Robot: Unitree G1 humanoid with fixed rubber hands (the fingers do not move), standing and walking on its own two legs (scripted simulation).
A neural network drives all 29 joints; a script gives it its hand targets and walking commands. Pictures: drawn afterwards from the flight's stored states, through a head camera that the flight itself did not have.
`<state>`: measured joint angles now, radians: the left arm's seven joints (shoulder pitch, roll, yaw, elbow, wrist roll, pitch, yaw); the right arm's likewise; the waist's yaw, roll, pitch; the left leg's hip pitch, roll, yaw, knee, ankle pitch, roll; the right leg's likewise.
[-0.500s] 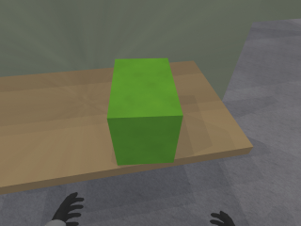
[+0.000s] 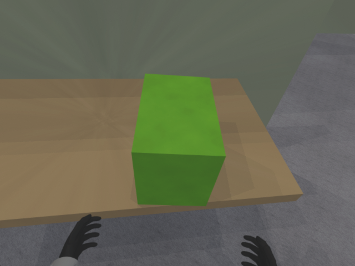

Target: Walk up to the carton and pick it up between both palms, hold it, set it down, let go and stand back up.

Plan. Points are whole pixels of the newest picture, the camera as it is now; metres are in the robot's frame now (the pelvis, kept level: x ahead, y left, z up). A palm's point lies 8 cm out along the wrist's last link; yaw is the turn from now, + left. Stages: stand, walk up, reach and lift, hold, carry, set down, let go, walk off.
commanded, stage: reach and lift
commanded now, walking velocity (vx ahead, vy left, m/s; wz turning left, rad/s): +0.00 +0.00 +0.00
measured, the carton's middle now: (174, 138) +0.46 +0.01 +0.02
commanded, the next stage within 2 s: none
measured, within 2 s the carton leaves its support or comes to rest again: neither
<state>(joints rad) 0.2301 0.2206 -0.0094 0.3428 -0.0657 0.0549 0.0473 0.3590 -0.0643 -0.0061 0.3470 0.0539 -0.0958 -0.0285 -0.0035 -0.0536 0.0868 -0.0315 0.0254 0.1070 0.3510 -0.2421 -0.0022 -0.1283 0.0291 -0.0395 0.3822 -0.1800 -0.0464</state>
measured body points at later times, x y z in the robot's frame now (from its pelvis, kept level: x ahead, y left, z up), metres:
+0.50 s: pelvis +0.03 +0.03 +0.00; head +0.01 +0.05 +0.45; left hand +0.21 +0.23 -0.01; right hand +0.22 -0.18 -0.01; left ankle -0.03 +0.11 -0.74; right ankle +0.02 -0.09 -0.74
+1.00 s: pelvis -0.01 +0.01 +0.00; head -0.01 +0.02 +0.45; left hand +0.29 +0.21 +0.04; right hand +0.28 -0.19 +0.03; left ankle -0.03 +0.11 -0.75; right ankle +0.02 -0.09 -0.75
